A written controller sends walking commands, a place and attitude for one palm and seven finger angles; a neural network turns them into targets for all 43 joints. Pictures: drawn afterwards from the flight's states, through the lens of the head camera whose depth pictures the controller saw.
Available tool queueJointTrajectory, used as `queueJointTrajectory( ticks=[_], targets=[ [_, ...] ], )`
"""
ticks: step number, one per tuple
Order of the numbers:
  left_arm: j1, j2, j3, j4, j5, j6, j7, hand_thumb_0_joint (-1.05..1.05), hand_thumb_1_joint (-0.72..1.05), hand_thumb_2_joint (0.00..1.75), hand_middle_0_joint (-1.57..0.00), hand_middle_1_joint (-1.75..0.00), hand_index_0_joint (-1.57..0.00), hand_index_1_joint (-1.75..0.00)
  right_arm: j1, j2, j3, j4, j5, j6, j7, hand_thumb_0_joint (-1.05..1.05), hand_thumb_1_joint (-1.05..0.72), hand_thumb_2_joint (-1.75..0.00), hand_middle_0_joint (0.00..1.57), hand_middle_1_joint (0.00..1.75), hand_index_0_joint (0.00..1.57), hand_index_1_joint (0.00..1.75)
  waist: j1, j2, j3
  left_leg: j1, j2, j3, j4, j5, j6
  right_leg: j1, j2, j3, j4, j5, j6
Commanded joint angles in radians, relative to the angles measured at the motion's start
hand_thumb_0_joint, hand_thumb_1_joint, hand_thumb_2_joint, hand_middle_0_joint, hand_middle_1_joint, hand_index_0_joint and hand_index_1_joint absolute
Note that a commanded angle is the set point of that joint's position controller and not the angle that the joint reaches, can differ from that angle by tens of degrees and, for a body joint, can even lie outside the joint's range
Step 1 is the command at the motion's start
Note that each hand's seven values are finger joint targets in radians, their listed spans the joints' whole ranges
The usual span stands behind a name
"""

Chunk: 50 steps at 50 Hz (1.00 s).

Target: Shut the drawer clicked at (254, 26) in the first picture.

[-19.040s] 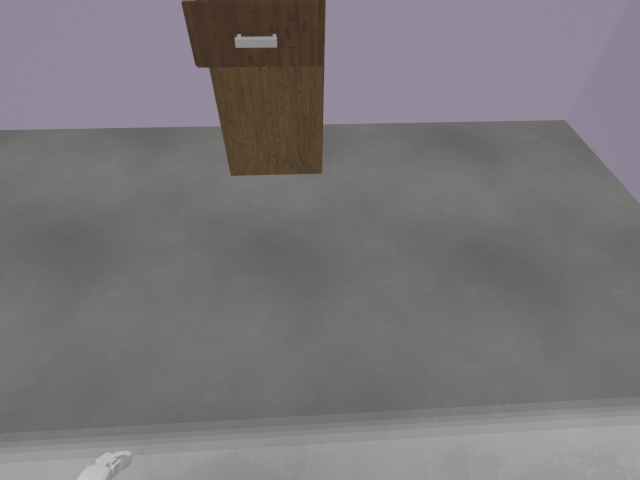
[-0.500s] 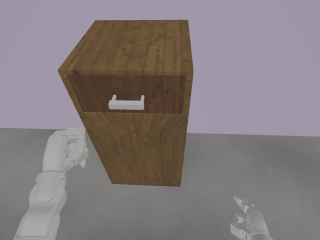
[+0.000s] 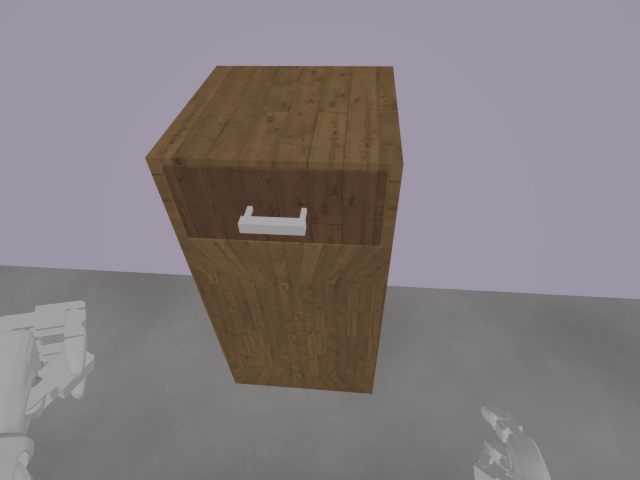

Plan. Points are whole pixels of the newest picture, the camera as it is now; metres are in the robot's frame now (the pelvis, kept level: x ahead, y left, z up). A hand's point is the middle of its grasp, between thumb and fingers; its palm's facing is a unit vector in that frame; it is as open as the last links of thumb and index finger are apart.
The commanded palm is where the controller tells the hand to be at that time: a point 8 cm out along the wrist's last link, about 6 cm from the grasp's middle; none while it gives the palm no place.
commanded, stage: draw the hand back to the body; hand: left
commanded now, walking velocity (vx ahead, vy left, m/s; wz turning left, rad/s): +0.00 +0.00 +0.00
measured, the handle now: (274, 218) +0.56 +0.16 +0.00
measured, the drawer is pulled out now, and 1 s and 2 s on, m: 0.00 0.00 0.00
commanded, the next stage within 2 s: step back with the hand held close in 0.12 s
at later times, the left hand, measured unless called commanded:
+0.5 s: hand (111, 344) +0.20 +0.23 +0.15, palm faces +0.27 -0.83 -0.49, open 3.2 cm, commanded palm +0.13 +0.28 +0.17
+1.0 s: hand (32, 434) +0.11 +0.26 +0.15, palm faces +0.32 -0.80 -0.51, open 3.2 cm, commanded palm +0.05 +0.30 +0.17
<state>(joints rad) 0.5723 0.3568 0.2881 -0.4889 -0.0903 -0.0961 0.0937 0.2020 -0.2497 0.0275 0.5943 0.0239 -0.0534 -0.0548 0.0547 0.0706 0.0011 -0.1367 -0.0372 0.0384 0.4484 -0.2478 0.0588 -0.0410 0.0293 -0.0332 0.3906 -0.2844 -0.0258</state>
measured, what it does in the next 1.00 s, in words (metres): shifts its weight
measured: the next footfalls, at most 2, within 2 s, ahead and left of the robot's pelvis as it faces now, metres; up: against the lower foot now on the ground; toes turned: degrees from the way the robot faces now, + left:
right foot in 1.38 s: -0.23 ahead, -0.11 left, +0.00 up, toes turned +2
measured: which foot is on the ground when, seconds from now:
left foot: down 0.00-1.00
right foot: down 0.00-1.00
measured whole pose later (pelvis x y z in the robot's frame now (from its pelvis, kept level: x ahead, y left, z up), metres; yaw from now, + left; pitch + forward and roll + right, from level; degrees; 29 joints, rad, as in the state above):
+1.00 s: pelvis -0.08 +0.01 -0.01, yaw +0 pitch +1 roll -2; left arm 0.64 0.40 0.38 -0.58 -0.04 -0.21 0.12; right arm 0.17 -0.23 0.00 0.52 0.01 -0.01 -0.07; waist 0.00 0.04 0.05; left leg -0.41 -0.03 0.03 0.56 -0.19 0.08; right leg -0.31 0.03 -0.05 0.51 -0.22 -0.01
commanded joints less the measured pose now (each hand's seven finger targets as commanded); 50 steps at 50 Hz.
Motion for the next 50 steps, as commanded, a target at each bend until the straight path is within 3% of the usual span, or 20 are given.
queueJointTrajectory(
  ticks=[1,3,6,9,12,13,15,16,18,20,21,26,28,34,38,41,44,47,48,50],
  targets=[
    [-0.109,0.124,0.079,-0.167,-0.001,-0.055,0.018,0.00,0.90,0.90,-1.40,-1.60,-1.40,-1.60,-0.140,-0.098,-0.038,-0.156,-0.001,-0.069,-0.008,0.00,-0.90,-0.90,0.20,0.30,0.20,0.30,-0.017,-0.025,0.021,0.054,0.066,-0.082,-0.074,0.132,-0.019,-0.152,-0.024,0.029,-0.072,0.135,-0.003],
    [-0.115,0.111,0.065,-0.150,0.000,-0.051,0.018,0.00,0.90,0.90,-1.40,-1.60,-1.40,-1.60,-0.139,-0.103,-0.044,-0.157,0.000,-0.069,-0.012,0.00,-0.90,-0.90,0.20,0.30,0.20,0.30,-0.019,-0.066,0.037,0.048,0.069,-0.087,-0.077,0.109,-0.016,-0.156,-0.020,0.031,-0.077,0.109,-0.003],
    [-0.133,0.133,0.088,-0.164,0.001,-0.059,0.022,0.00,0.90,0.90,-1.40,-1.60,-1.40,-1.60,-0.142,-0.101,-0.042,-0.158,-0.005,-0.069,-0.019,0.00,-0.90,-0.90,0.20,0.30,0.20,0.30,-0.008,-0.065,-0.014,0.063,0.063,-0.085,-0.076,0.111,-0.011,-0.134,-0.028,0.035,-0.071,0.114,-0.002],
    [-0.131,0.150,0.097,-0.205,0.000,-0.059,0.025,0.00,0.90,0.90,-1.40,-1.60,-1.40,-1.60,-0.147,-0.097,-0.036,-0.161,-0.009,-0.076,-0.021,0.00,-0.90,-0.90,0.20,0.30,0.20,0.30,0.003,-0.009,-0.063,0.076,0.060,-0.081,-0.071,0.153,-0.013,-0.094,-0.034,0.042,-0.061,0.159,-0.006],
    [-0.114,0.144,0.093,-0.219,0.001,-0.057,0.027,0.00,0.90,0.90,-1.40,-1.60,-1.40,-1.60,-0.147,-0.090,-0.033,-0.160,-0.009,-0.081,-0.019,0.00,-0.90,-0.90,0.20,0.30,0.20,0.30,0.002,0.011,-0.064,0.084,0.061,-0.078,-0.062,0.200,-0.017,-0.087,-0.033,0.040,-0.054,0.204,-0.007],
    [-0.305,0.328,0.286,-0.318,0.007,-0.115,0.039,0.00,0.90,0.90,-1.40,-1.60,-1.40,-1.60,-0.135,-0.097,-0.024,-0.213,-0.006,-0.063,-0.017,0.00,-0.90,-0.90,0.20,0.30,0.20,0.30,-0.027,0.050,0.038,0.006,0.068,-0.111,-0.052,0.129,0.006,-0.142,-0.074,0.124,-0.098,0.248,-0.003],
    [-0.149,0.232,0.217,-0.208,0.013,-0.130,0.021,0.00,0.90,0.90,-1.40,-1.60,-1.40,-1.60,-0.140,-0.097,-0.041,-0.159,-0.020,-0.048,-0.012,0.00,-0.90,-0.90,0.20,0.30,0.20,0.30,-0.037,-0.061,0.023,-0.002,0.073,-0.110,-0.003,0.180,0.011,-0.156,-0.113,0.159,-0.098,0.352,-0.004],
    [-0.080,0.178,0.175,-0.166,0.014,-0.122,0.014,0.00,0.90,0.90,-1.40,-1.60,-1.40,-1.60,-0.130,-0.100,-0.046,-0.165,-0.019,-0.032,-0.006,0.00,-0.90,-0.90,0.20,0.30,0.20,0.30,-0.041,-0.071,0.011,0.008,0.080,-0.110,-0.001,0.227,0.009,-0.150,-0.114,0.147,-0.080,0.376,0.002],
    [-0.009,0.130,0.141,-0.153,0.014,-0.124,0.001,0.00,0.90,0.90,-1.40,-1.60,-1.40,-1.60,-0.131,-0.109,-0.058,-0.176,-0.021,-0.013,0.000,0.00,-0.90,-0.90,0.20,0.30,0.20,0.30,-0.041,-0.041,-0.041,0.031,0.090,-0.100,-0.008,0.348,0.011,-0.136,-0.099,0.105,-0.045,0.415,0.022],
    [0.048,0.123,0.131,-0.152,0.014,-0.119,-0.002,0.00,0.90,0.90,-1.40,-1.60,-1.40,-1.60,-0.122,-0.112,-0.067,-0.181,-0.017,0.014,0.004,0.00,-0.90,-0.90,0.20,0.30,0.20,0.30,-0.044,-0.027,-0.103,0.046,0.110,-0.096,-0.010,0.440,0.014,-0.119,-0.089,0.078,-0.006,0.429,0.039],
    [0.067,0.136,0.146,-0.158,0.014,-0.117,-0.001,0.00,0.90,0.90,-1.40,-1.60,-1.40,-1.60,-0.127,-0.109,-0.073,-0.187,-0.015,0.026,0.004,0.00,-0.90,-0.90,0.20,0.30,0.20,0.30,-0.042,-0.049,-0.125,0.045,0.116,-0.094,-0.010,0.467,0.015,-0.113,-0.085,0.070,0.007,0.437,0.046],
    [0.099,0.208,0.209,-0.263,0.007,-0.122,0.013,0.00,0.90,0.90,-1.40,-1.60,-1.40,-1.60,-0.138,-0.101,-0.082,-0.228,-0.005,0.058,-0.007,0.00,-0.90,-0.90,0.20,0.30,0.20,0.30,-0.039,-0.098,-0.199,-0.008,0.127,-0.098,-0.003,0.487,0.014,-0.076,-0.082,0.066,0.060,0.465,0.049],
    [0.093,0.246,0.238,-0.313,0.002,-0.125,0.024,0.00,0.90,0.90,-1.40,-1.60,-1.40,-1.60,-0.144,-0.106,-0.082,-0.237,-0.004,0.058,-0.017,0.00,-0.90,-0.90,0.20,0.30,0.20,0.30,-0.034,-0.061,-0.209,-0.039,0.130,-0.105,-0.003,0.468,0.015,-0.071,-0.082,0.074,0.077,0.461,0.050],
    [0.120,0.224,0.221,-0.331,0.006,-0.129,0.039,0.00,0.90,0.90,-1.40,-1.60,-1.40,-1.60,-0.122,-0.106,-0.085,-0.232,-0.006,0.041,-0.026,0.00,-0.90,-0.90,0.20,0.30,0.20,0.30,-0.042,0.027,-0.181,-0.113,0.147,-0.137,-0.031,0.367,0.022,-0.095,-0.065,0.077,0.102,0.340,0.053],
    [0.118,0.209,0.219,-0.290,0.010,-0.135,0.039,0.00,0.90,0.90,-1.40,-1.60,-1.40,-1.60,-0.119,-0.115,-0.093,-0.221,-0.011,0.026,-0.027,0.00,-0.90,-0.90,0.20,0.30,0.20,0.30,-0.048,0.011,-0.131,-0.213,0.163,-0.167,-0.082,0.181,0.031,-0.093,-0.050,0.080,0.110,0.219,0.047],
    [0.099,0.200,0.212,-0.269,0.020,-0.148,0.039,0.00,0.90,0.90,-1.40,-1.60,-1.40,-1.60,-0.122,-0.116,-0.090,-0.224,-0.009,0.017,-0.026,0.00,-0.90,-0.90,0.20,0.30,0.20,0.30,-0.058,-0.012,-0.085,-0.332,0.171,-0.195,-0.128,-0.051,0.041,-0.067,-0.046,0.092,0.119,0.132,0.039],
    [0.082,0.195,0.213,-0.280,0.032,-0.162,0.041,0.00,0.90,0.90,-1.40,-1.60,-1.40,-1.60,-0.119,-0.122,-0.088,-0.230,-0.011,0.004,-0.028,0.00,-0.90,-0.90,0.20,0.30,0.20,0.30,-0.060,0.008,-0.057,-0.456,0.176,-0.222,-0.164,-0.260,0.052,-0.020,-0.043,0.110,0.130,0.051,0.032],
    [0.064,0.198,0.210,-0.288,0.041,-0.174,0.044,0.00,0.90,0.90,-1.40,-1.60,-1.40,-1.60,-0.111,-0.119,-0.090,-0.232,-0.016,-0.006,-0.027,0.00,-0.90,-0.90,0.20,0.30,0.20,0.30,-0.062,-0.050,-0.032,-0.469,0.151,-0.208,-0.120,-0.321,0.043,-0.080,-0.060,0.148,0.060,-0.089,0.020],
    [0.047,0.218,0.223,-0.305,0.042,-0.175,0.047,0.00,0.90,0.90,-1.40,-1.60,-1.40,-1.60,-0.107,-0.123,-0.093,-0.230,-0.020,-0.009,-0.028,0.00,-0.90,-0.90,0.20,0.30,0.20,0.30,-0.064,-0.068,-0.034,-0.437,0.137,-0.199,-0.092,-0.310,0.036,-0.120,-0.074,0.170,0.018,-0.136,0.014],
    [0.036,0.201,0.193,-0.319,0.039,-0.185,0.052,0.00,0.90,0.90,-1.40,-1.60,-1.40,-1.60,-0.089,-0.113,-0.088,-0.219,-0.023,-0.014,-0.023,0.00,-0.90,-0.90,0.20,0.30,0.20,0.30,-0.074,-0.085,-0.028,-0.331,0.105,-0.175,-0.021,-0.251,0.013,-0.242,-0.113,0.190,-0.060,-0.220,-0.011]
  ],
)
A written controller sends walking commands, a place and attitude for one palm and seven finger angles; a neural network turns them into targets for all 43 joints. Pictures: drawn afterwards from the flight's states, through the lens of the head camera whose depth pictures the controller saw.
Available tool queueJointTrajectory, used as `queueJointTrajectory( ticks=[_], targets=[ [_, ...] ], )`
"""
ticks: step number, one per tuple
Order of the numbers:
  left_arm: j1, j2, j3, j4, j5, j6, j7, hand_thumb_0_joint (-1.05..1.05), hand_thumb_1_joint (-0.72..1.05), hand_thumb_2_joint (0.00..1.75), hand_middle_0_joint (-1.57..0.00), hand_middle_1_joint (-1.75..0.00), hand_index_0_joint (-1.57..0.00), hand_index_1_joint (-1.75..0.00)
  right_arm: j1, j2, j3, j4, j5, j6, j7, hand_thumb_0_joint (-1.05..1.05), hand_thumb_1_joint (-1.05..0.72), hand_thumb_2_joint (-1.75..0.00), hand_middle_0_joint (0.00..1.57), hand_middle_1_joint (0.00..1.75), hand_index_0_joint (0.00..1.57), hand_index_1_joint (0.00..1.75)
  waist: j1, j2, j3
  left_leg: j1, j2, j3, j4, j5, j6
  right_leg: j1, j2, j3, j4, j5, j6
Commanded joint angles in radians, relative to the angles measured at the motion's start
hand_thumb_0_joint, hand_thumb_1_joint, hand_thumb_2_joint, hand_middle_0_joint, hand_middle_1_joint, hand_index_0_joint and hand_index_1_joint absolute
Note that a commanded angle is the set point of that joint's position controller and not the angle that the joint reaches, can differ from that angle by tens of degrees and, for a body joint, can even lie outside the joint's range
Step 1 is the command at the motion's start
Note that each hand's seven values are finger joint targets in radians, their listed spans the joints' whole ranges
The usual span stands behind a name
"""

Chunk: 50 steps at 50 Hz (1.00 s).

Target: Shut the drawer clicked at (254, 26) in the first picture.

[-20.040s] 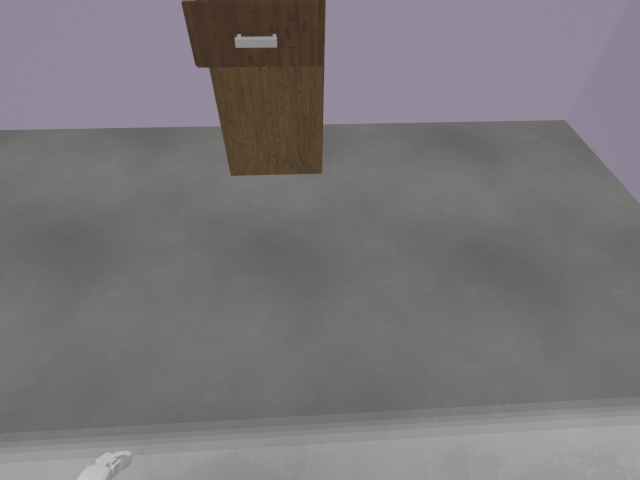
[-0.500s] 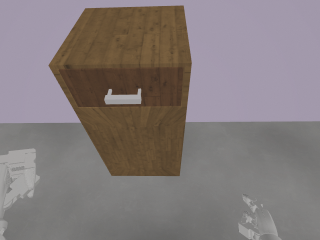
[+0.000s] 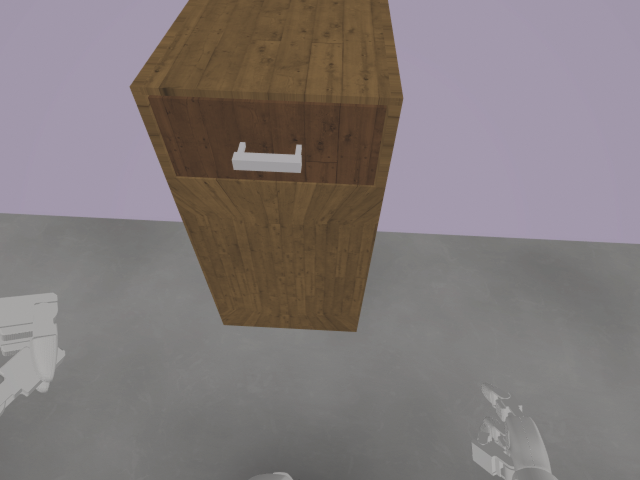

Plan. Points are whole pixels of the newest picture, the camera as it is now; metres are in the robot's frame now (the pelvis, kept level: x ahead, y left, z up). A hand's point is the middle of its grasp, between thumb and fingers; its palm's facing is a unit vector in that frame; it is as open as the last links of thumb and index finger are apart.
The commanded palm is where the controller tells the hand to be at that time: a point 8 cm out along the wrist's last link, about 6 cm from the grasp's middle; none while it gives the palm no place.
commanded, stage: step back with the hand held close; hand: left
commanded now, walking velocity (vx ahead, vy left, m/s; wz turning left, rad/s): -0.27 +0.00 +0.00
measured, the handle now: (269, 155) +0.64 +0.14 +0.01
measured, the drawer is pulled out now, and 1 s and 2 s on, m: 0.00 0.00 0.00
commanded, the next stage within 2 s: stop stepping back and stand still in 0.78 s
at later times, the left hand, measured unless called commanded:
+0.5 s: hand (71, 426) +0.14 +0.20 +0.16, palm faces +0.18 -0.83 -0.53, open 3.3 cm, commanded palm +0.06 +0.26 +0.18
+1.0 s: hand out of the picture +0.00 +0.22 +0.17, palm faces +0.18 -0.83 -0.53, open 3.3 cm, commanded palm -0.07 +0.28 +0.18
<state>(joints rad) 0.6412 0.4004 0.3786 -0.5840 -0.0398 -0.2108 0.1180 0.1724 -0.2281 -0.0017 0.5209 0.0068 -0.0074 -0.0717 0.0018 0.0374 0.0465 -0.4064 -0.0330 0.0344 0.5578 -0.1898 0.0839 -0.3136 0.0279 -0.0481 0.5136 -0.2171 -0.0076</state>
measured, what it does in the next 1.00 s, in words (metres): walks backwards: right foot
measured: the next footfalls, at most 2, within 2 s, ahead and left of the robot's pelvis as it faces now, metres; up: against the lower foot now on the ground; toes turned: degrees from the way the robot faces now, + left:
right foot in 0.38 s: -0.15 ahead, -0.12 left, +0.00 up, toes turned +2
left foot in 1.18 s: -0.14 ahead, +0.14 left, +0.00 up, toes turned +2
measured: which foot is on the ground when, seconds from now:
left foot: down 0.00-1.00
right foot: down 0.00-0.14, up 0.16-0.36, down 0.38-1.00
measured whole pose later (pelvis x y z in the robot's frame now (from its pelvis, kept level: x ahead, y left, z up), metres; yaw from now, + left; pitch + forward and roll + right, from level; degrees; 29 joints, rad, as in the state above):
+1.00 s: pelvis -0.20 +0.00 -0.01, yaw -1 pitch +2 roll -4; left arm 0.67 0.52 0.43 -0.73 -0.08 -0.26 0.09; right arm 0.15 -0.18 0.00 0.51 -0.02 -0.07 -0.03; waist -0.02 -0.01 0.08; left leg -0.58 0.01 0.02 0.42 -0.05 0.02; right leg -0.21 0.10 -0.03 0.56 -0.45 -0.04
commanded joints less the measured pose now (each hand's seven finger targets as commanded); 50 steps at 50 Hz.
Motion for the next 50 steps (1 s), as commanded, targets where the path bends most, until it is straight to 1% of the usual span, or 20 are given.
queueJointTrajectory(
  ticks=[1,4,7,10,16,19,23,26,29,32,34,36,38,41,42,46,47,48,49,50],
  targets=[
    [-0.032,0.158,0.101,-0.231,-0.013,-0.077,0.032,0.00,0.90,0.90,-1.40,-1.60,-1.40,-1.60,-0.052,-0.132,-0.060,-0.137,-0.007,-0.064,-0.006,0.00,-0.90,-0.90,0.20,0.30,0.20,0.30,-0.025,-0.056,-0.087,0.005,0.091,-0.160,-0.093,-0.272,-0.020,-0.022,-0.124,0.204,-0.205,-0.293,-0.036],
    [-0.038,0.170,0.106,-0.249,-0.011,-0.093,0.044,0.00,0.90,0.90,-1.40,-1.60,-1.40,-1.60,-0.054,-0.132,-0.055,-0.121,-0.011,-0.075,-0.010,0.00,-0.90,-0.90,0.20,0.30,0.20,0.30,-0.030,0.006,-0.104,0.024,0.115,-0.196,-0.152,-0.222,-0.012,-0.008,-0.086,0.144,-0.153,-0.168,-0.018],
    [-0.044,0.177,0.142,-0.253,0.011,-0.112,0.039,0.00,0.90,0.90,-1.40,-1.60,-1.40,-1.60,-0.076,-0.154,-0.058,-0.130,-0.013,-0.095,-0.021,0.00,-0.90,-0.90,0.20,0.30,0.20,0.30,-0.011,0.191,-0.128,-0.258,0.257,-0.357,-0.415,-0.460,0.050,0.291,0.050,0.067,0.173,-0.037,0.027],
    [-0.036,0.187,0.173,-0.232,0.019,-0.108,0.033,0.00,0.90,0.90,-1.40,-1.60,-1.40,-1.60,-0.076,-0.137,-0.068,-0.127,-0.025,-0.104,-0.015,0.00,-0.90,-0.90,0.20,0.30,0.20,0.30,0.001,0.164,-0.128,-0.324,0.323,-0.401,-0.459,-0.495,0.089,0.310,0.069,0.096,0.351,-0.138,0.018],
    [0.066,0.153,0.123,-0.236,-0.039,-0.117,0.008,0.00,0.90,0.90,-1.40,-1.60,-1.40,-1.60,-0.053,-0.119,-0.068,-0.067,-0.022,-0.122,0.019,0.00,-0.90,-0.90,0.20,0.30,0.20,0.30,0.005,0.074,-0.220,0.157,0.243,-0.281,-0.313,-0.012,0.009,0.089,0.040,0.068,-0.086,-0.228,0.004],
    [0.012,0.186,0.130,-0.283,-0.035,-0.151,-0.004,0.00,0.90,0.90,-1.40,-1.60,-1.40,-1.60,-0.028,-0.116,-0.064,-0.031,-0.029,-0.110,0.031,0.00,-0.90,-0.90,0.20,0.30,0.20,0.30,0.009,0.066,-0.319,0.433,0.192,-0.166,-0.133,0.538,-0.022,0.036,0.000,0.092,-0.233,0.106,0.028],
    [-0.006,0.249,0.189,-0.346,-0.046,-0.165,-0.004,0.00,0.90,0.90,-1.40,-1.60,-1.40,-1.60,-0.036,-0.114,-0.071,-0.065,-0.005,-0.101,0.035,0.00,-0.90,-0.90,0.20,0.30,0.20,0.30,0.011,0.015,-0.476,0.617,0.161,-0.080,-0.043,0.729,0.000,0.031,0.016,0.071,-0.122,0.310,0.108],
    [0.123,0.273,0.263,-0.282,-0.070,-0.155,-0.016,0.00,0.90,0.90,-1.40,-1.60,-1.40,-1.60,-0.092,-0.113,-0.056,-0.138,0.021,-0.081,0.030,0.00,-0.90,-0.90,0.20,0.30,0.20,0.30,0.015,-0.053,-0.422,0.501,0.141,-0.055,-0.031,0.482,-0.002,0.010,-0.023,0.062,-0.125,0.326,0.129],
    [0.137,0.255,0.258,-0.206,-0.078,-0.139,-0.020,0.00,0.90,0.90,-1.40,-1.60,-1.40,-1.60,-0.149,-0.099,-0.039,-0.160,0.029,-0.061,0.016,0.00,-0.90,-0.90,0.20,0.30,0.20,0.30,-0.003,-0.109,-0.211,0.330,0.075,-0.022,0.023,0.033,-0.053,-0.129,-0.127,0.126,-0.251,0.131,0.073],
    [0.013,0.232,0.183,-0.154,-0.065,-0.131,-0.004,0.00,0.90,0.90,-1.40,-1.60,-1.40,-1.60,-0.122,-0.104,-0.048,-0.086,0.005,-0.064,0.005,0.00,-0.90,-0.90,0.20,0.30,0.20,0.30,-0.023,-0.084,-0.012,0.255,0.043,-0.052,0.212,-0.050,-0.080,-0.333,-0.232,0.218,-0.347,-0.050,0.006],
    [-0.057,0.198,0.120,-0.101,-0.051,-0.117,-0.003,0.00,0.90,0.90,-1.40,-1.60,-1.40,-1.60,-0.096,-0.096,-0.037,-0.060,-0.007,-0.070,-0.004,0.00,-0.90,-0.90,0.20,0.30,0.20,0.30,-0.044,-0.065,0.061,0.264,0.055,-0.070,0.142,-0.016,-0.074,-0.351,-0.193,0.161,-0.312,0.026,-0.003],
    [-0.160,0.171,0.054,-0.098,-0.038,-0.110,-0.007,0.00,0.90,0.90,-1.40,-1.60,-1.40,-1.60,-0.094,-0.127,-0.032,-0.066,-0.011,-0.075,-0.017,0.00,-0.90,-0.90,0.20,0.30,0.20,0.30,-0.048,0.019,0.118,0.237,0.114,-0.142,-0.127,0.237,-0.046,-0.247,-0.035,0.071,-0.182,0.087,0.048],
    [-0.270,0.197,0.042,-0.140,-0.031,-0.134,-0.006,0.00,0.90,0.90,-1.40,-1.60,-1.40,-1.60,-0.094,-0.146,-0.039,-0.066,-0.002,-0.090,-0.018,0.00,-0.90,-0.90,0.20,0.30,0.20,0.30,-0.032,0.103,0.063,0.196,0.201,-0.251,-0.265,0.322,0.005,-0.083,0.039,0.101,-0.023,0.031,0.060],
    [-0.181,0.190,0.080,-0.190,-0.028,-0.143,-0.004,0.00,0.90,0.90,-1.40,-1.60,-1.40,-1.60,-0.071,-0.151,-0.060,-0.075,-0.040,-0.108,0.001,0.00,-0.90,-0.90,0.20,0.30,0.20,0.30,0.007,0.181,-0.159,0.085,0.316,-0.400,-0.466,-0.123,0.050,0.102,0.078,0.140,0.288,-0.322,0.013],
    [-0.161,0.202,0.109,-0.242,-0.022,-0.141,-0.004,0.00,0.90,0.90,-1.40,-1.60,-1.40,-1.60,-0.096,-0.151,-0.065,-0.100,-0.041,-0.110,0.006,0.00,-0.90,-0.90,0.20,0.30,0.20,0.30,0.024,0.190,-0.199,-0.048,0.321,-0.374,-0.512,-0.339,0.044,0.225,0.090,0.113,0.346,-0.311,-0.004],
    [0.121,0.231,0.188,-0.353,-0.059,-0.118,-0.009,0.00,0.90,0.90,-1.40,-1.60,-1.40,-1.60,-0.072,-0.117,-0.072,-0.156,-0.024,-0.115,0.043,0.00,-0.90,-0.90,0.20,0.30,0.20,0.30,0.046,0.200,-0.343,-0.009,0.196,-0.149,-0.416,-0.321,-0.059,0.298,0.124,-0.035,0.141,-0.330,-0.024],
    [0.157,0.232,0.197,-0.380,-0.063,-0.112,-0.009,0.00,0.90,0.90,-1.40,-1.60,-1.40,-1.60,-0.072,-0.110,-0.070,-0.158,-0.019,-0.112,0.046,0.00,-0.90,-0.90,0.20,0.30,0.20,0.30,0.043,0.215,-0.334,0.009,0.150,-0.089,-0.332,-0.329,-0.092,0.274,0.109,-0.042,0.027,-0.325,-0.030],
    [0.199,0.269,0.242,-0.387,-0.066,-0.099,0.000,0.00,0.90,0.90,-1.40,-1.60,-1.40,-1.60,-0.049,-0.102,-0.071,-0.155,-0.013,-0.108,0.041,0.00,-0.90,-0.90,0.20,0.30,0.20,0.30,0.032,0.128,-0.339,0.085,0.070,-0.012,-0.154,-0.278,-0.123,0.187,0.041,0.014,-0.129,-0.339,-0.043],
    [0.198,0.254,0.230,-0.389,-0.069,-0.089,0.002,0.00,0.90,0.90,-1.40,-1.60,-1.40,-1.60,-0.033,-0.081,-0.066,-0.132,-0.006,-0.095,0.036,0.00,-0.90,-0.90,0.20,0.30,0.20,0.30,0.002,-0.080,-0.275,0.215,-0.001,0.032,0.154,-0.193,-0.152,-0.077,-0.126,0.177,-0.313,-0.405,-0.081],
    [0.140,0.276,0.250,-0.401,-0.076,-0.072,0.013,0.00,0.90,0.90,-1.40,-1.60,-1.40,-1.60,-0.040,-0.086,-0.069,-0.116,-0.009,-0.077,0.029,0.00,-0.90,-0.90,0.20,0.30,0.20,0.30,-0.005,-0.227,-0.181,0.195,-0.024,-0.021,0.432,-0.158,-0.144,-0.308,-0.320,0.422,-0.433,-0.563,-0.161]
  ],
)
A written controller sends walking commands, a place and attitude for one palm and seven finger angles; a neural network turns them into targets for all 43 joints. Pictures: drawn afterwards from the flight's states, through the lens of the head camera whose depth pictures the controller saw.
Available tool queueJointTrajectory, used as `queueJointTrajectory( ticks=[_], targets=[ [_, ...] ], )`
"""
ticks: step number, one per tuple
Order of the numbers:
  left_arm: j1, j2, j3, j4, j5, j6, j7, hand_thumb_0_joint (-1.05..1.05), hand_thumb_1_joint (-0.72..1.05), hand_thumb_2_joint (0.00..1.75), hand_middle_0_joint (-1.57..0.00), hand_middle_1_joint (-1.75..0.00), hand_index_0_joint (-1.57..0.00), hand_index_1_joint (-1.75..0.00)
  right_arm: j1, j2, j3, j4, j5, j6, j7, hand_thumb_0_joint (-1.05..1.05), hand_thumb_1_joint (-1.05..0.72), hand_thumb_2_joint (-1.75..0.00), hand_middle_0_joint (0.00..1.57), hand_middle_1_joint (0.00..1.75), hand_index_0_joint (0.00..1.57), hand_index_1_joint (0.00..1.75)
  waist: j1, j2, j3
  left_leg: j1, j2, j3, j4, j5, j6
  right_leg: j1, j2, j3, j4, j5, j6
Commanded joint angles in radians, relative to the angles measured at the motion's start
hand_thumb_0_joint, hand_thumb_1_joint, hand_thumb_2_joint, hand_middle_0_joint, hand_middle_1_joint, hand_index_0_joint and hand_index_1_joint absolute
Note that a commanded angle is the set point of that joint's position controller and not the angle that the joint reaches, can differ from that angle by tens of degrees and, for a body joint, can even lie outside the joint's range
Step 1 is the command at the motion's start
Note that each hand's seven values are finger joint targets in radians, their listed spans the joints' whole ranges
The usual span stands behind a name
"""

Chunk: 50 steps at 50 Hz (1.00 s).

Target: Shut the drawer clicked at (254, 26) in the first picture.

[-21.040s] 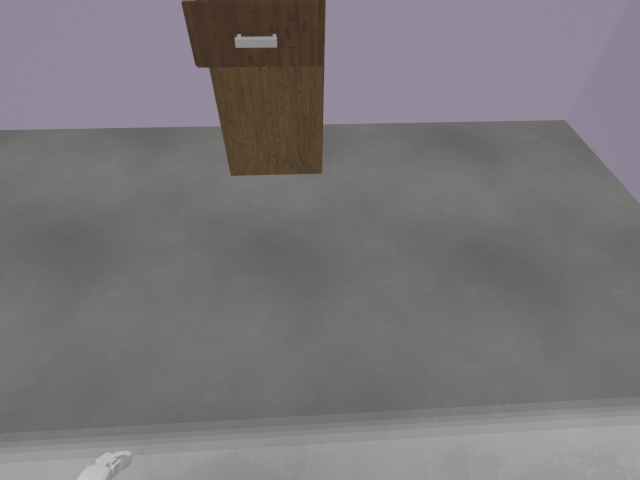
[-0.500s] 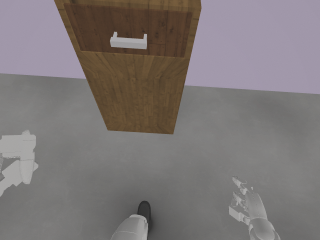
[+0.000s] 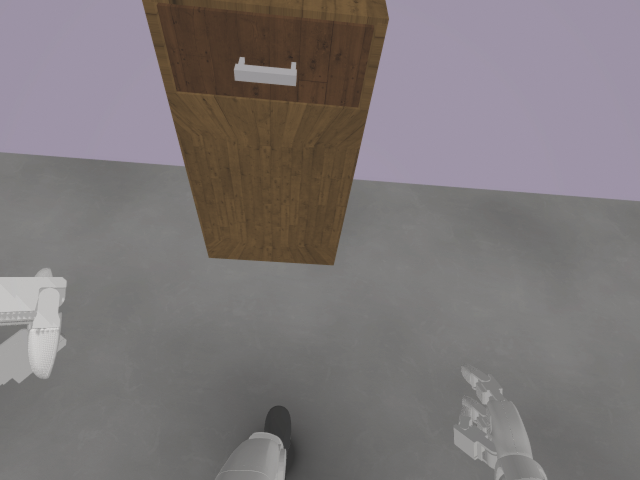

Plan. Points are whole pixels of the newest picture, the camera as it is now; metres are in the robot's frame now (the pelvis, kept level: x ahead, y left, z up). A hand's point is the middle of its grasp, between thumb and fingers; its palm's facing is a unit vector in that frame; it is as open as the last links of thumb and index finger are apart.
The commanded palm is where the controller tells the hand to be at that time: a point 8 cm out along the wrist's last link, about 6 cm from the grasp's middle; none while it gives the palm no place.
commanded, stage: stop stepping back and stand still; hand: left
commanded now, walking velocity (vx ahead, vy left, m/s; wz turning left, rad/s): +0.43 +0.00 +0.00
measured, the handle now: (266, 69) +0.84 +0.15 +0.02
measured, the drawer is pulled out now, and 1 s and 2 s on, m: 0.00 0.00 0.00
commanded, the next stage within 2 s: let the arm hang, fingers relaxed in 1.12 s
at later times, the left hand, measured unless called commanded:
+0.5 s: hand out of the picture +0.14 +0.25 +0.20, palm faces +0.27 -0.78 -0.57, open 3.2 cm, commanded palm +0.09 +0.30 +0.20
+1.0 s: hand (8, 355) +0.18 +0.24 +0.19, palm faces +0.31 -0.79 -0.53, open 3.2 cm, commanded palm +0.12 +0.29 +0.20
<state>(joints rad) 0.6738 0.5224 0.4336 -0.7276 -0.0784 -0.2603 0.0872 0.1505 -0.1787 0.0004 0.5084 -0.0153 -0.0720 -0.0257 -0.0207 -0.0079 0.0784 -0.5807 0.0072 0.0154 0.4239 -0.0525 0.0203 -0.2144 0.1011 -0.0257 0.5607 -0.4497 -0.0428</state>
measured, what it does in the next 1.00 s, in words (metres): steps on the spot: left foot, then right foot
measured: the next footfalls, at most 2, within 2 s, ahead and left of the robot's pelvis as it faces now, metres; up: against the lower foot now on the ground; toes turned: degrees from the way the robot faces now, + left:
left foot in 0.18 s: +0.06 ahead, +0.14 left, +0.00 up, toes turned +3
right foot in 0.50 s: -0.02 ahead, -0.09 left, +0.00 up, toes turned -4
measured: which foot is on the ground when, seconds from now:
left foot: down 0.00-0.00, up 0.02-0.16, down 0.18-1.00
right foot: down 0.00-0.18, up 0.20-0.48, down 0.50-1.00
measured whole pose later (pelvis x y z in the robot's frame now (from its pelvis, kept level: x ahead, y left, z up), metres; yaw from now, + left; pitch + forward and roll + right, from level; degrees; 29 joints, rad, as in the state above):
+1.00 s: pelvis -0.01 +0.01 +0.02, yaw +0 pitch +0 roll +0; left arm 0.65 0.41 0.40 -0.60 -0.04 -0.25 0.13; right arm 0.17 -0.18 0.01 0.60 0.01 -0.10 -0.05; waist -0.01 0.02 0.07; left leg -0.29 0.04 0.04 0.52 -0.22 -0.01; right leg -0.15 0.01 -0.07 0.48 -0.34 -0.02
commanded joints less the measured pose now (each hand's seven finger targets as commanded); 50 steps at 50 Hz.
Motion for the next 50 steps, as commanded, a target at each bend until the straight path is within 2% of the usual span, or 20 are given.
queueJointTrajectory(
  ticks=[1,4,7,9,10,11,13,16,19,22,23,25,26,27,28,32,35,38,44,50],
  targets=[
    [-0.003,0.143,0.186,-0.260,-0.029,-0.006,0.059,0.00,0.90,0.90,-1.40,-1.60,-1.40,-1.60,-0.022,-0.140,-0.072,-0.081,0.008,-0.003,-0.023,0.00,-0.90,-0.90,0.20,0.30,0.20,0.30,0.001,-0.172,-0.150,0.237,-0.032,-0.077,0.705,-0.272,-0.070,-0.415,-0.459,0.413,-0.467,-0.334,-0.183],
    [-0.072,0.047,0.119,-0.050,0.004,0.046,0.060,0.00,0.90,0.90,-1.40,-1.60,-1.40,-1.60,-0.035,-0.123,-0.066,-0.053,0.014,-0.006,-0.050,0.00,-0.90,-0.90,0.20,0.30,0.20,0.30,-0.027,-0.119,-0.032,0.307,0.066,-0.099,0.491,-0.300,-0.029,-0.426,-0.351,0.230,-0.348,-0.332,-0.120],
    [-0.191,-0.005,0.025,0.060,0.028,0.043,0.083,0.00,0.90,0.90,-1.40,-1.60,-1.40,-1.60,0.007,-0.155,-0.035,0.001,0.019,-0.061,-0.077,0.00,-0.90,-0.90,0.20,0.30,0.20,0.30,-0.028,0.077,0.009,0.350,0.027,-0.013,0.004,-0.356,0.020,-0.232,-0.208,0.018,-0.058,-0.154,-0.032],
    [-0.360,-0.017,-0.027,0.002,0.050,0.007,0.081,0.00,0.90,0.90,-1.40,-1.60,-1.40,-1.60,0.032,-0.180,-0.032,-0.022,0.020,-0.107,-0.078,0.00,-0.90,-0.90,0.20,0.30,0.20,0.30,-0.024,0.329,0.046,0.396,0.269,-0.507,-0.221,-0.378,0.139,-0.368,-0.081,-0.041,0.309,-0.101,0.047],
    [-0.370,0.003,-0.024,0.009,0.068,-0.007,0.078,0.00,0.90,0.90,-1.40,-1.60,-1.40,-1.60,0.034,-0.163,-0.030,-0.025,0.011,-0.121,-0.072,0.00,-0.90,-0.90,0.20,0.30,0.20,0.30,-0.016,0.215,0.048,0.397,0.324,-0.614,-0.240,-0.288,0.200,-0.409,-0.085,0.019,0.410,-0.085,0.047],
    [-0.332,0.028,-0.018,0.007,0.063,-0.004,0.067,0.00,0.90,0.90,-1.40,-1.60,-1.40,-1.60,0.008,-0.132,-0.020,-0.012,-0.002,-0.134,-0.062,0.00,-0.90,-0.90,0.20,0.30,0.20,0.30,-0.013,0.166,-0.007,0.396,0.313,-0.635,-0.263,-0.294,0.158,-0.390,-0.122,0.056,0.466,-0.053,0.040],
    [-0.221,0.044,-0.002,-0.153,0.057,-0.006,0.058,0.00,0.90,0.90,-1.40,-1.60,-1.40,-1.60,-0.003,-0.139,-0.038,-0.034,0.007,-0.143,-0.030,0.00,-0.90,-0.90,0.20,0.30,0.20,0.30,0.015,0.070,-0.122,0.423,0.270,-0.501,-0.213,-0.241,0.137,-0.296,-0.124,0.084,0.437,0.025,0.042],
    [0.029,0.033,0.027,-0.250,0.044,-0.006,0.062,0.00,0.90,0.90,-1.40,-1.60,-1.40,-1.60,-0.034,-0.137,-0.034,-0.064,0.013,-0.143,0.000,0.00,-0.90,-0.90,0.20,0.30,0.20,0.30,0.030,0.237,-0.159,0.265,0.188,-0.276,-0.248,-0.405,0.104,-0.121,-0.106,0.011,0.303,0.115,0.048],
    [0.115,0.073,0.105,-0.223,0.045,-0.013,0.086,0.00,0.90,0.90,-1.40,-1.60,-1.40,-1.60,-0.030,-0.126,-0.029,-0.076,0.000,-0.112,-0.010,0.00,-0.90,-0.90,0.20,0.30,0.20,0.30,0.025,0.342,-0.125,0.094,0.179,-0.220,-0.312,-0.581,0.072,0.035,-0.074,-0.063,0.184,0.067,0.031],
    [0.065,0.051,0.110,-0.078,0.045,-0.001,0.096,0.00,0.90,0.90,-1.40,-1.60,-1.40,-1.60,-0.021,-0.121,-0.040,-0.065,-0.005,-0.064,-0.037,0.00,-0.90,-0.90,0.20,0.30,0.20,0.30,0.023,0.216,-0.112,-0.003,0.152,-0.164,-0.187,-0.631,0.045,0.227,-0.057,-0.092,-0.046,-0.030,0.002],
    [0.051,0.035,0.098,-0.036,0.044,0.006,0.095,0.00,0.90,0.90,-1.40,-1.60,-1.40,-1.60,-0.009,-0.121,-0.044,-0.061,-0.002,-0.054,-0.043,0.00,-0.90,-0.90,0.20,0.30,0.20,0.30,0.020,0.116,-0.104,-0.004,0.104,-0.124,-0.078,-0.586,0.031,0.240,-0.080,-0.054,-0.146,-0.047,-0.011],
    [-0.008,0.052,0.101,0.044,0.029,0.013,0.083,0.00,0.90,0.90,-1.40,-1.60,-1.40,-1.60,0.016,-0.130,-0.063,-0.045,0.008,-0.033,-0.048,0.00,-0.90,-0.90,0.20,0.30,0.20,0.30,0.002,-0.224,-0.067,-0.063,-0.007,-0.032,0.385,-0.386,-0.002,0.119,-0.381,0.416,-0.395,-0.208,-0.140],
    [-0.081,0.058,0.100,0.043,0.014,0.005,0.079,0.00,0.90,0.90,-1.40,-1.60,-1.40,-1.60,0.009,-0.149,-0.068,-0.028,0.005,-0.038,-0.047,0.00,-0.90,-0.90,0.20,0.30,0.20,0.30,0.003,-0.225,-0.019,-0.060,0.011,-0.015,0.518,-0.326,-0.010,0.069,-0.449,0.424,-0.399,0.017,-0.164],
    [-0.138,0.069,0.101,0.035,0.023,-0.019,0.081,0.00,0.90,0.90,-1.40,-1.60,-1.40,-1.60,0.028,-0.150,-0.067,-0.010,0.004,-0.052,-0.045,0.00,-0.90,-0.90,0.20,0.30,0.20,0.30,-0.014,-0.185,-0.081,-0.025,0.029,-0.005,0.531,-0.305,-0.016,0.121,-0.432,0.324,-0.318,0.255,-0.157],
    [-0.187,0.043,0.072,0.015,0.033,-0.014,0.086,0.00,0.90,0.90,-1.40,-1.60,-1.40,-1.60,0.012,-0.138,-0.062,-0.005,0.020,-0.061,-0.042,0.00,-0.90,-0.90,0.20,0.30,0.20,0.30,-0.011,-0.191,-0.152,0.016,0.026,-0.019,0.482,-0.332,-0.009,0.146,-0.415,0.304,-0.257,0.257,-0.145],
    [-0.123,-0.031,-0.019,-0.019,0.035,-0.007,0.071,0.00,0.90,0.90,-1.40,-1.60,-1.40,-1.60,-0.031,-0.137,-0.049,-0.008,0.018,-0.078,-0.058,0.00,-0.90,-0.90,0.20,0.30,0.20,0.30,-0.008,-0.044,-0.054,0.390,0.013,0.038,0.094,-0.197,0.015,-0.131,-0.264,0.063,-0.171,0.051,-0.048],
    [-0.186,0.018,0.011,-0.146,0.047,-0.041,0.071,0.00,0.90,0.90,-1.40,-1.60,-1.40,-1.60,-0.043,-0.169,-0.047,-0.035,0.016,-0.108,-0.062,0.00,-0.90,-0.90,0.20,0.30,0.20,0.30,0.020,0.165,-0.042,0.373,0.185,-0.256,-0.079,-0.105,0.086,-0.114,-0.124,-0.009,0.006,0.114,0.057],
    [-0.154,0.089,0.098,-0.165,0.060,-0.047,0.073,0.00,0.90,0.90,-1.40,-1.60,-1.40,-1.60,-0.037,-0.145,-0.039,-0.032,0.009,-0.121,-0.058,0.00,-0.90,-0.90,0.20,0.30,0.20,0.30,0.033,0.253,-0.032,0.255,0.184,-0.252,-0.155,-0.216,0.082,0.000,-0.111,-0.005,0.007,0.077,0.050],
    [0.019,0.002,0.074,-0.022,0.024,-0.040,0.062,0.00,0.90,0.90,-1.40,-1.60,-1.40,-1.60,0.005,-0.128,-0.053,-0.044,0.031,-0.092,-0.027,0.00,-0.90,-0.90,0.20,0.30,0.20,0.30,0.009,-0.024,-0.201,0.356,0.058,-0.009,0.136,0.123,0.000,0.134,-0.217,0.098,-0.148,0.619,0.013],
    [0.029,0.009,0.070,-0.004,0.014,-0.016,0.054,0.00,0.90,0.90,-1.40,-1.60,-1.40,-1.60,-0.027,-0.128,-0.048,-0.060,0.032,-0.052,-0.035,0.00,-0.90,-0.90,0.20,0.30,0.20,0.30,0.014,-0.014,-0.213,0.436,0.071,0.000,0.078,0.251,0.014,0.105,-0.182,0.028,-0.114,0.666,0.050]
  ],
)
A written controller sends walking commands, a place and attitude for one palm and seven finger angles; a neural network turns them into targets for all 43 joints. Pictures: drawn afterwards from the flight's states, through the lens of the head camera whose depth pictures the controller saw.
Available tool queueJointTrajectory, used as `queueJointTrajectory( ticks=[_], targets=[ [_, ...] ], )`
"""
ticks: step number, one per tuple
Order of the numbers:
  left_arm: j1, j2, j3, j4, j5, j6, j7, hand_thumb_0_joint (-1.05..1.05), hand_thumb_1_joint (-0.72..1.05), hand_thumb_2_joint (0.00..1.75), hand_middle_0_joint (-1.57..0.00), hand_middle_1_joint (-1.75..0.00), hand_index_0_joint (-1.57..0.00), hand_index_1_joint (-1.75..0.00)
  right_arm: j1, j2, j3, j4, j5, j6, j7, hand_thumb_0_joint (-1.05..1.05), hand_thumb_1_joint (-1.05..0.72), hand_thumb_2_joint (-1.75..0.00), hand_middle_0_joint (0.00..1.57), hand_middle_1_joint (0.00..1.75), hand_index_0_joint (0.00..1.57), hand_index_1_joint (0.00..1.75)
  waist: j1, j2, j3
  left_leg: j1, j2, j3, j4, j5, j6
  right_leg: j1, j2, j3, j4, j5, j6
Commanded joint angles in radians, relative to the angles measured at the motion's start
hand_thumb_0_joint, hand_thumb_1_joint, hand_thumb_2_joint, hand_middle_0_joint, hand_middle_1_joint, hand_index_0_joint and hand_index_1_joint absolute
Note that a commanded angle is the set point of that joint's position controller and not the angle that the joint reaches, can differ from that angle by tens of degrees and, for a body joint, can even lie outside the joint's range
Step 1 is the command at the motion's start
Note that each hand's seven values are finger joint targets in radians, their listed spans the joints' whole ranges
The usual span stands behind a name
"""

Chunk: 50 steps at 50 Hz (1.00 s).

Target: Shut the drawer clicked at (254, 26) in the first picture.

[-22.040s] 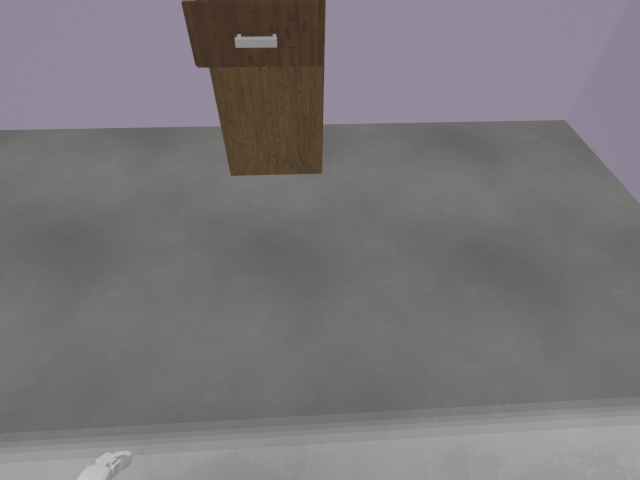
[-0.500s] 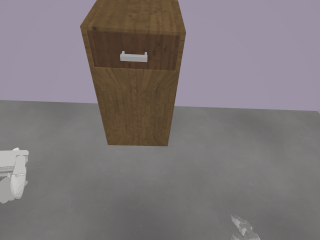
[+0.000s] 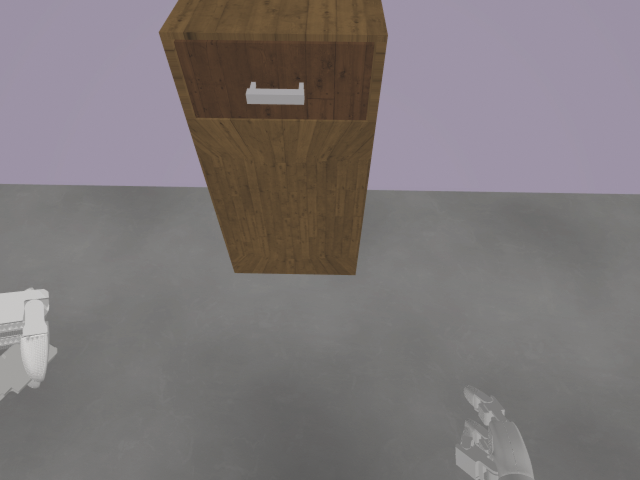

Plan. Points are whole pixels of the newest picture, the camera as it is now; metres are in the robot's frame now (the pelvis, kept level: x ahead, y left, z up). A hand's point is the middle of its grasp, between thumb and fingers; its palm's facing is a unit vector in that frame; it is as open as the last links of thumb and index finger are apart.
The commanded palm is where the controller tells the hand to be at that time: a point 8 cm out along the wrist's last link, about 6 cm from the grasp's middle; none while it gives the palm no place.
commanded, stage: stop stepping back and stand still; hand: left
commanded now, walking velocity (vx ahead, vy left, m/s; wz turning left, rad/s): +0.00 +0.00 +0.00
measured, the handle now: (276, 91) +0.85 +0.14 +0.01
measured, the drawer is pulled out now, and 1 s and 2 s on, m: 0.00 0.00 0.00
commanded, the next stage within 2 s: let the arm hang, fingers relaxed in 0.12 s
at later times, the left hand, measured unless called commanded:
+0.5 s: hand out of the picture +0.06 +0.21 -0.16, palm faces +0.01 -0.98 -0.22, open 3.1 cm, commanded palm none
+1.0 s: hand out of the picture -0.09 +0.20 -0.17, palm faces +0.08 -0.97 -0.23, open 7.0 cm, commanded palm none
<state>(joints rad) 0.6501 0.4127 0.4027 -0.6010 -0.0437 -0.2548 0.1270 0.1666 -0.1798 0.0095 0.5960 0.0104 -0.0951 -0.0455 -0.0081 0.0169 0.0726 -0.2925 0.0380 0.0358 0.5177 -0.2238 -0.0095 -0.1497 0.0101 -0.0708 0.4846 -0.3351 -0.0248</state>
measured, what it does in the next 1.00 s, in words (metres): stands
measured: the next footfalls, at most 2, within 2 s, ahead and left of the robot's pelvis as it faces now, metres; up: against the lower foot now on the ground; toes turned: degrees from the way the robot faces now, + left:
none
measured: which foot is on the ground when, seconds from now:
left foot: down 0.00-1.00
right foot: down 0.00-1.00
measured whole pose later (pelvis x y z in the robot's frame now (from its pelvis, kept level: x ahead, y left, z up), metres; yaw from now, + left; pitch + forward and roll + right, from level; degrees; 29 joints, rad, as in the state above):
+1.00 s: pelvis -0.03 +0.02 +0.00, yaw +2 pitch -1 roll +0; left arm 0.35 0.16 0.02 1.15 0.02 0.01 0.03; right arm 0.27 -0.15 -0.02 1.11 -0.02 0.03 -0.03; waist 0.00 0.04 0.05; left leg -0.28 -0.01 0.02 0.43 -0.13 0.03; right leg -0.15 -0.03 -0.10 0.46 -0.28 0.00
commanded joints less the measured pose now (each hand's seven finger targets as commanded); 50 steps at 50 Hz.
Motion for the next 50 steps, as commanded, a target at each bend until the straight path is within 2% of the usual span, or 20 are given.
queueJointTrajectory(
  ticks=[1,3,6,10,11,12,13,14,15,18,19,20,21,23,24,26,31,34,41,50],
  targets=[
    [0.046,0.125,0.100,-0.144,-0.020,-0.021,0.014,0.00,0.90,0.90,-1.40,-1.60,-1.40,-1.60,-0.049,-0.128,-0.056,-0.152,0.006,-0.024,-0.018,0.00,-0.90,-0.90,0.20,0.30,0.20,0.30,0.004,-0.031,-0.202,0.156,0.042,-0.021,-0.018,0.421,0.046,0.027,-0.088,0.072,-0.044,0.528,0.035],
    [0.021,0.150,0.110,-0.174,-0.018,-0.020,0.016,0.00,0.90,0.90,-1.40,-1.60,-1.40,-1.60,-0.063,-0.127,-0.054,-0.159,0.004,-0.022,-0.025,0.00,-0.90,-0.90,0.20,0.30,0.20,0.30,0.005,-0.035,-0.194,0.148,0.039,-0.026,-0.021,0.407,0.045,0.031,-0.089,0.070,-0.054,0.516,0.035],
    [0.019,0.137,0.095,-0.182,-0.015,-0.019,0.019,0.00,0.90,0.90,-1.40,-1.60,-1.40,-1.60,-0.056,-0.123,-0.052,-0.162,0.005,-0.019,-0.028,0.00,-0.90,-0.90,0.20,0.30,0.20,0.30,0.007,-0.046,-0.182,0.147,0.031,-0.020,-0.018,0.378,0.043,0.027,-0.096,0.078,-0.067,0.514,0.033],
    [0.022,0.141,0.100,-0.184,-0.012,-0.021,0.026,0.00,0.90,0.90,-1.40,-1.60,-1.40,-1.60,-0.054,-0.125,-0.052,-0.161,0.004,-0.022,-0.032,0.00,-0.90,-0.90,0.20,0.30,0.20,0.30,0.009,0.021,-0.170,0.150,0.033,-0.034,-0.035,0.352,0.042,0.011,-0.087,0.079,-0.082,0.425,0.029],
    [-0.151,0.036,-0.298,0.667,0.084,0.138,-0.114,0.00,0.90,0.90,-1.40,-1.60,-1.40,-1.60,-0.116,-0.334,-0.105,0.068,0.007,-0.060,0.060,0.00,-0.90,-0.90,0.20,0.30,0.20,0.30,-0.028,0.031,-0.127,0.058,0.063,-0.069,0.122,0.425,0.046,-0.123,-0.176,0.033,0.085,0.526,-0.003],
    [-0.154,0.004,-0.275,0.691,0.072,0.208,-0.124,0.00,0.90,0.90,-1.36,-1.56,-1.36,-1.56,-0.024,-0.270,-0.106,0.063,0.010,-0.002,0.061,0.00,-0.90,-0.90,0.20,0.30,0.20,0.30,-0.018,0.030,-0.191,0.084,0.065,-0.077,0.106,0.347,0.046,-0.133,-0.152,0.075,0.060,0.386,-0.003],
    [-0.161,-0.017,-0.288,0.692,0.076,0.225,-0.127,0.00,0.90,0.90,-1.32,-1.51,-1.32,-1.51,-0.014,-0.246,-0.101,0.052,0.008,0.011,0.058,0.00,-0.90,-0.90,0.20,0.30,0.20,0.30,-0.016,0.011,-0.174,0.075,0.069,-0.080,0.102,0.319,0.045,-0.151,-0.139,0.066,0.053,0.296,0.008],
    [-0.180,-0.029,-0.292,0.735,0.077,0.228,-0.130,0.00,0.90,0.90,-1.28,-1.47,-1.28,-1.47,-0.012,-0.237,-0.085,0.059,-0.004,0.023,0.057,0.00,-0.90,-0.90,0.20,0.30,0.20,0.30,-0.002,-0.002,-0.178,0.003,0.090,-0.119,0.076,0.192,0.068,-0.144,-0.136,0.051,0.055,0.170,0.007],
    [-0.224,-0.017,-0.298,0.782,0.080,0.233,-0.130,0.00,0.90,0.90,-1.24,-1.43,-1.24,-1.43,-0.017,-0.239,-0.074,0.052,-0.014,0.035,0.057,0.00,-0.90,-0.90,0.20,0.30,0.20,0.30,0.004,-0.062,-0.145,-0.055,0.088,-0.151,0.049,0.136,0.083,-0.132,-0.121,0.048,0.044,0.106,0.003],
    [-0.338,0.011,-0.312,0.959,0.080,0.237,-0.127,0.00,0.90,0.90,-1.12,-1.30,-1.12,-1.30,-0.035,-0.233,-0.065,0.077,-0.030,0.059,0.052,0.00,-0.90,-0.90,0.20,0.30,0.20,0.30,0.003,-0.271,-0.101,-0.040,0.043,-0.126,0.082,0.168,0.066,-0.148,-0.161,0.086,-0.014,0.171,-0.038],
    [-0.364,0.001,-0.320,1.020,0.076,0.242,-0.125,0.00,0.90,0.90,-1.08,-1.25,-1.08,-1.25,-0.026,-0.227,-0.062,0.098,-0.033,0.068,0.050,0.00,-0.90,-0.90,0.20,0.30,0.20,0.30,-0.003,-0.257,-0.092,-0.019,0.032,-0.110,0.083,0.185,0.061,-0.154,-0.171,0.081,-0.018,0.176,-0.049],
    [-0.381,-0.011,-0.328,1.078,0.072,0.250,-0.121,0.00,0.90,0.90,-1.04,-1.21,-1.04,-1.21,-0.019,-0.218,-0.059,0.119,-0.037,0.076,0.048,0.00,-0.90,-0.90,0.20,0.30,0.20,0.30,-0.007,-0.204,-0.089,0.003,0.032,-0.113,0.067,0.206,0.061,-0.158,-0.165,0.075,-0.011,0.158,-0.048],
    [-0.388,-0.025,-0.337,1.133,0.068,0.257,-0.118,0.00,0.90,0.90,-1.00,-1.17,-1.00,-1.17,-0.008,-0.208,-0.052,0.139,-0.039,0.081,0.046,0.00,-0.90,-0.90,0.20,0.30,0.20,0.30,-0.008,-0.117,-0.092,0.009,0.043,-0.130,0.029,0.232,0.064,-0.137,-0.144,0.063,0.003,0.133,-0.034],
    [-0.366,-0.033,-0.350,1.235,0.062,0.267,-0.112,0.00,0.90,0.90,-0.92,-1.08,-0.92,-1.08,-0.015,-0.206,-0.041,0.175,-0.040,0.087,0.042,0.00,-0.90,-0.90,0.20,0.30,0.20,0.30,0.014,0.074,-0.081,-0.034,0.065,-0.181,-0.061,0.204,0.076,-0.061,-0.103,0.053,0.002,0.050,-0.004],
    [-0.347,-0.045,-0.354,1.290,0.059,0.270,-0.111,0.00,0.90,0.90,-0.88,-1.04,-0.88,-1.04,-0.019,-0.191,-0.038,0.196,-0.039,0.089,0.040,0.00,-0.90,-0.90,0.20,0.30,0.20,0.30,0.021,0.128,-0.073,-0.055,0.065,-0.191,-0.096,0.128,0.078,-0.040,-0.098,0.058,-0.018,0.006,-0.003],
    [-0.332,-0.054,-0.359,1.383,0.056,0.268,-0.112,0.00,0.90,0.90,-0.80,-0.95,-0.80,-0.95,-0.004,-0.171,-0.036,0.238,-0.034,0.094,0.033,0.00,-0.90,-0.90,0.20,0.30,0.20,0.30,0.020,0.168,-0.066,-0.059,0.050,-0.182,-0.125,0.016,0.066,-0.022,-0.099,0.068,-0.057,-0.017,-0.014],
    [-0.303,-0.088,-0.357,1.538,0.054,0.261,-0.112,0.00,0.90,0.90,-0.60,-0.73,-0.60,-0.73,0.068,-0.139,-0.045,0.327,-0.030,0.104,0.019,0.00,-0.90,-0.90,0.20,0.30,0.20,0.30,0.009,0.172,-0.091,0.012,0.051,-0.182,-0.152,-0.078,0.060,-0.034,-0.100,0.056,-0.113,-0.030,-0.030],
    [-0.295,-0.098,-0.362,1.601,0.055,0.256,-0.112,0.00,0.90,0.90,-0.48,-0.60,-0.48,-0.60,0.102,-0.143,-0.053,0.369,-0.026,0.104,0.014,0.00,-0.90,-0.90,0.20,0.30,0.20,0.30,0.006,0.058,-0.067,0.032,0.063,-0.190,-0.169,-0.079,0.064,-0.051,-0.099,0.047,-0.138,-0.029,-0.029],
    [-0.254,-0.134,-0.374,1.698,0.056,0.258,-0.105,0.00,0.90,0.90,-0.20,-0.30,-0.20,-0.30,0.150,-0.114,-0.053,0.450,-0.024,0.107,0.009,0.00,-0.90,-0.90,0.20,0.30,0.20,0.30,0.003,-0.015,0.021,0.035,0.066,-0.185,-0.220,-0.145,0.064,-0.114,-0.093,0.046,-0.152,-0.079,-0.022],
    [-0.234,-0.168,-0.374,1.732,0.055,0.253,-0.096,0.00,0.90,0.90,-0.20,-0.30,-0.20,-0.30,0.178,-0.051,-0.047,0.503,-0.027,0.106,0.011,0.00,-0.90,-0.90,0.20,0.30,0.20,0.30,0.003,-0.043,0.034,0.054,0.040,-0.121,-0.176,-0.045,0.054,-0.143,-0.116,0.065,-0.172,-0.089,-0.024]
  ],
)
